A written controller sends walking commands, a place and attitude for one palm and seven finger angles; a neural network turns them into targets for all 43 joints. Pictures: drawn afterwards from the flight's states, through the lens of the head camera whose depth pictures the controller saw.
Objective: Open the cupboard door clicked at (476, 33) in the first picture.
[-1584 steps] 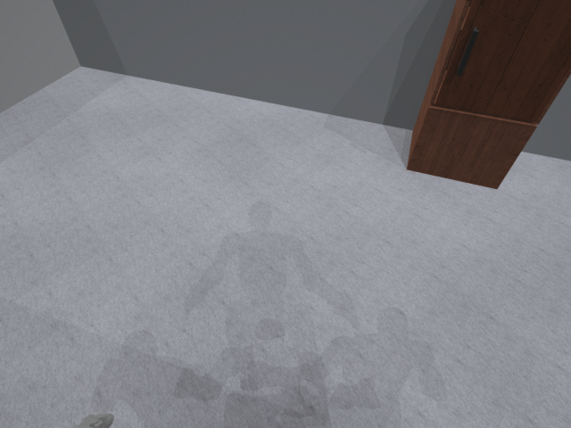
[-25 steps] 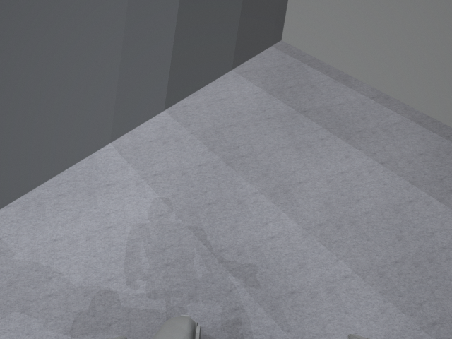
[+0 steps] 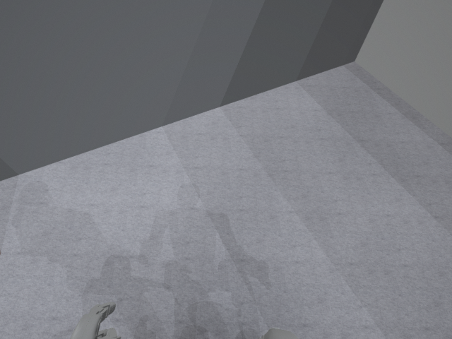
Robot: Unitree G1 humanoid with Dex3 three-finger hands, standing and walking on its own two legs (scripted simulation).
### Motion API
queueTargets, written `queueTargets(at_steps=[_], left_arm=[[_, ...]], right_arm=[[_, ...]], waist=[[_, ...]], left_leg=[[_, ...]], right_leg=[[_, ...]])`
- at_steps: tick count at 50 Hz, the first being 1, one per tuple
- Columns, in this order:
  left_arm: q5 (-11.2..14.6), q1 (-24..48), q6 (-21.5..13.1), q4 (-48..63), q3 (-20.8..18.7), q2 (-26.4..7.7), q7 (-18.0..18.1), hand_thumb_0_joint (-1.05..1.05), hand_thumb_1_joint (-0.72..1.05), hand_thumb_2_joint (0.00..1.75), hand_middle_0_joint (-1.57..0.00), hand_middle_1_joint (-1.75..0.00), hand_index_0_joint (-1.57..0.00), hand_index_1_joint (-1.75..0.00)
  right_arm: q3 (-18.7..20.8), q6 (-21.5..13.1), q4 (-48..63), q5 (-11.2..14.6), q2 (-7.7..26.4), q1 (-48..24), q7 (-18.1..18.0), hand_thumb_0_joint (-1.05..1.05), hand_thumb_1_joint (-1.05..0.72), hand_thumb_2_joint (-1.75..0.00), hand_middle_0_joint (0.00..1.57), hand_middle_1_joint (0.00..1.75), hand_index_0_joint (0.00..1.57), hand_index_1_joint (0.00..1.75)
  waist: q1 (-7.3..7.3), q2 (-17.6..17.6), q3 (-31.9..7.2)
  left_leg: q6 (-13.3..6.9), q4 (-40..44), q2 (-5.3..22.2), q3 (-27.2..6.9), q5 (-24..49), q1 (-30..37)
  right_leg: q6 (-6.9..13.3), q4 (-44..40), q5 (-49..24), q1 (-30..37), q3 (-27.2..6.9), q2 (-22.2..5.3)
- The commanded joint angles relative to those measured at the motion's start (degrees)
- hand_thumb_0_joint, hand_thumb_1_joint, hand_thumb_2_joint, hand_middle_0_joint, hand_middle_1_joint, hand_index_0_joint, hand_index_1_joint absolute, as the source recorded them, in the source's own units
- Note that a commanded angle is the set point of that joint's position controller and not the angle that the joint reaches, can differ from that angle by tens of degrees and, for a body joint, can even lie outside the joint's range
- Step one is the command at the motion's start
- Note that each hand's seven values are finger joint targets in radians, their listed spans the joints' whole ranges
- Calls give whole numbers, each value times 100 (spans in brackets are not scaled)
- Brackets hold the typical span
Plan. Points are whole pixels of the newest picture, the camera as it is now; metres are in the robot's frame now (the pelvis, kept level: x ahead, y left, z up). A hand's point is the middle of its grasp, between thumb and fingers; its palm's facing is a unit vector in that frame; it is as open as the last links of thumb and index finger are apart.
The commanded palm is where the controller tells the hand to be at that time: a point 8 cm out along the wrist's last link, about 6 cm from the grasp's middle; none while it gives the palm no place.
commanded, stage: turn to face it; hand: left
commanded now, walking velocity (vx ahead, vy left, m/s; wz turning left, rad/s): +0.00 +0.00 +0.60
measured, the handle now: out of the picture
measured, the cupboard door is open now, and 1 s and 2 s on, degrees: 40 40 40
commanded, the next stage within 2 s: take the last steps up to it in 1.86 s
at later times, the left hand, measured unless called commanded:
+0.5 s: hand out of the picture -0.03 +0.19 -0.19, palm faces +0.36 -0.90 -0.23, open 7.4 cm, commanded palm none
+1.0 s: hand out of the picture +0.05 +0.21 -0.15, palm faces +0.55 -0.79 -0.27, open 7.4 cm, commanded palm none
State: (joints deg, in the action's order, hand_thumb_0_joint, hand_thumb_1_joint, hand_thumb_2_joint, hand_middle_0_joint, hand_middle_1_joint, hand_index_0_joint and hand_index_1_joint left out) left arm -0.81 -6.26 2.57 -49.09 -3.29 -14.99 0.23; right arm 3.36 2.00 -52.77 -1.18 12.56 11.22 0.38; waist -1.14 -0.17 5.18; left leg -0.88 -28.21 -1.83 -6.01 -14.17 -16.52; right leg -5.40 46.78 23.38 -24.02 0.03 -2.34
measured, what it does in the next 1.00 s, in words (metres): steps on the spot, turning left: right foot, then left foot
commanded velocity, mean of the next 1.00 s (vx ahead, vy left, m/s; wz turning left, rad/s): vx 0.00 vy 0.00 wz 0.60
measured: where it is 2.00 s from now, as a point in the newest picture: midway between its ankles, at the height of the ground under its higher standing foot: outside the picture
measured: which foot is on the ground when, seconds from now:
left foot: down 0.00-0.06, up 0.08-0.46, down 0.48-0.98, up 1.00-1.00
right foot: up 0.00-0.06, down 0.08-0.48, up 0.50-0.96, down 0.98-1.00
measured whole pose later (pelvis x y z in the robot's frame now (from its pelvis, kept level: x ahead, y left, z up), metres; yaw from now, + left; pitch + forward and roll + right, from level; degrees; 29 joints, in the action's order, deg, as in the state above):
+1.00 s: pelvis +0.06 -0.04 -0.01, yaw +36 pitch +2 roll +0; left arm -0.9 -6.3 0.6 -47.3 -2.4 -13.2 0.7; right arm 4.5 3.1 -53.4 -0.5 13.3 12.9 0.5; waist -1.7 1.0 4.4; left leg 0.6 -36.4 -4.9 -9.6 -18.8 -21.8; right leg -1.7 31.1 17.1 -15.6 0.6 -0.3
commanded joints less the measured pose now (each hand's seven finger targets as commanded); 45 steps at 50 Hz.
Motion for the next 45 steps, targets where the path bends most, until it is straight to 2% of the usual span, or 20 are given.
queueTargets(at_steps=[1, 2, 3, 4, 6, 7, 9, 12, 19, 21, 22, 23, 24, 25, 27, 29, 31, 35, 39, 45], left_arm=[[46, -610, -233, 359, -145, -443, 89, 0, 90, 90, -20, -30, -20, -30], [29, -855, -300, 285, -194, -635, 119, 0, 90, 90, -20, -30, -20, -30], [-73, -1039, -348, 256, -312, -1187, 185, 0, 90, 90, -20, -30, -20, -30], [-80, -1009, -313, 299, -261, -1347, 179, 0, 90, 90, -20, -30, -20, -30], [-22, -560, -308, 373, -189, -847, 226, 0, 90, 90, -20, -30, -20, -30], [-3, -349, -316, 395, -115, -624, 209, 0, 90, 90, -20, -30, -20, -30], [-5, -488, -360, 383, -102, -534, 201, 0, 90, 90, -20, -30, -20, -30], [-22, -934, -372, 242, -153, -647, 204, 0, 90, 90, -20, -30, -20, -30], [-72, -1177, -328, 119, -246, -872, 176, 0, 90, 90, -20, -30, -20, -30], [-76, -1097, -316, 93, -274, -905, 156, 0, 90, 90, -20, -30, -20, -30], [-41, -1012, -316, 124, -289, -977, 134, 0, 90, 90, -20, -30, -20, -30], [-3, -904, -307, 157, -288, -929, 113, 0, 90, 90, -20, -30, -20, -30], [51, -830, -271, 400, -207, -526, 52, 0, 90, 90, -20, -30, -20, -30], [-6, -515, -196, 619, -134, -486, 94, 0, 90, 90, -20, -30, -20, -30], [-21, -130, -130, 507, -148, -490, 159, 0, 90, 90, -20, -30, -20, -30], [-42, -389, -72, 257, -183, -515, 78, 0, 90, 90, -20, -30, -20, -30], [-56, -624, -54, 136, -193, -506, 30, 0, 90, 90, -20, -30, -20, -30], [-55, -480, -54, 202, -176, -486, 39, 0, 90, 90, -20, -30, -20, -30], [-29, -113, -82, 402, -146, -436, 46, 0, 90, 90, -20, -30, -20, -30], [37, -292, -165, 474, -132, -387, 90, 0, 90, 90, -20, -30, -20, -30]], right_arm=[[364, -74, 473, 13, 1211, -199, -109, 0, -90, -90, 20, 30, 20, 30], [342, -81, 510, 59, 1035, -202, -94, 0, -90, -90, 20, 30, 20, 30], [294, -95, 600, 118, 638, -75, -49, 0, -90, -90, 20, 30, 20, 30], [313, -64, 670, 63, 726, -97, -25, 0, -90, -90, 20, 30, 20, 30], [332, 67, 481, 22, 719, -130, -4, 0, -90, -90, 20, 30, 20, 30], [303, 88, 362, 14, 709, -150, 38, 0, -90, -90, 20, 30, 20, 30], [238, 104, 342, 31, 575, -265, 91, 0, -90, -90, 20, 30, 20, 30], [169, 119, 367, 41, 461, -614, 121, 0, -90, -90, 20, 30, 20, 30], [89, 62, 529, 68, 388, -1017, 154, 0, -90, -90, 20, 30, 20, 30], [102, 22, 523, 64, 441, -795, 135, 0, -90, -90, 20, 30, 20, 30], [127, -4, 468, 38, 551, -475, 121, 0, -90, -90, 20, 30, 20, 30], [209, -49, 344, 5, 814, 62, 113, 0, -90, -90, 20, 30, 20, 30], [400, -98, 313, -54, 1583, 519, 76, 0, -90, -90, 20, 30, 20, 30], [434, -45, 233, 13, 1876, 834, 33, 0, -90, -90, 20, 30, 20, 30], [350, -75, 360, 11, 1587, 431, -123, 0, -90, -90, 20, 30, 20, 30], [238, -102, 501, 6, 1299, -167, -146, 0, -90, -90, 20, 30, 20, 30], [195, -152, 520, 23, 1217, -304, -132, 0, -90, -90, 20, 30, 20, 30], [223, -167, 436, 26, 1225, -114, -98, 0, -90, -90, 20, 30, 20, 30], [279, -136, 394, -9, 1257, 27, -86, 0, -90, -90, 20, 30, 20, 30], [359, -64, 438, -25, 1241, -45, -98, 0, -90, -90, 20, 30, 20, 30]], waist=[[251, 928, -1010], [369, 456, -1118], [415, -1277, -1239], [400, -1513, -1064], [151, -1389, -718], [47, -1302, -532], [68, -1211, -568], [263, -972, -624], [378, -1197, -616], [228, -1091, -748], [23, -923, -890], [-297, -501, -1226], [-526, 1388, -1495], [-573, 1328, -1563], [-415, 1002, -1142], [-49, 752, -720], [123, 740, -740], [76, 577, -736], [-21, 802, -751], [58, 1092, -971]], left_leg=[[-605, 4, 1048, -1306, 2541, 196], [-328, -414, 765, -1174, 1674, -408], [167, -1625, -63, -154, -605, -1639], [295, -3076, -236, 272, -2342, -1729], [353, -4321, 147, 116, -1694, -1861], [416, -4467, 301, 221, -1243, -1867], [499, -4108, 309, 483, -1018, -1809], [531, -3228, 293, 747, -1087, -1695], [328, -1656, 219, 1189, -1080, -1001], [239, -976, 134, 1302, -780, -398], [165, -421, 36, 1362, -299, 171], [-14, 179, 322, 1043, 810, 1303], [-922, 347, 2076, -1345, 3092, 2439], [-1548, 482, 2850, -2032, 3926, 2200], [-1316, 615, 2349, -1646, 3163, 1536], [-969, 836, 1734, -929, 2464, 886], [-794, 922, 1442, -576, 2182, 744], [-837, 982, 1341, -836, 1909, 749], [-916, 893, 1339, -1160, 1685, 751], [-816, 424, 1132, -1686, 2228, 379]], right_leg=[[147, -1765, -799, 1295, 170, 257], [236, -2578, -1430, 2189, -138, -144], [755, -2963, -2285, 3101, -1665, -1744], [1395, -2945, -2799, 2334, -2036, -2739], [1381, -2795, -3131, 1841, -1399, -2148], [1276, -2633, -3628, 1818, -656, -1775], [1130, -2487, -4448, 2038, -57, -1534], [1112, -2364, -4925, 2507, 177, -1586], [1171, -2084, -4857, 2433, 508, -1820], [1044, -1692, -4709, 2203, 665, -1847], [880, -1221, -4617, 1968, 889, -1753], [614, -226, -3894, 1272, 1087, -1636], [115, 1307, 146, -596, 1225, -687], [132, 2053, 1695, -1055, 453, -461], [73, 2409, 1018, -1280, -91, -522], [23, 2350, 194, -992, -119, -481], [-9, 2126, -205, -779, -79, -430], [-65, 1659, -352, -747, -56, -284], [-51, 888, -124, -596, -55, -151], [147, -887, -86, 682, 57, 304]])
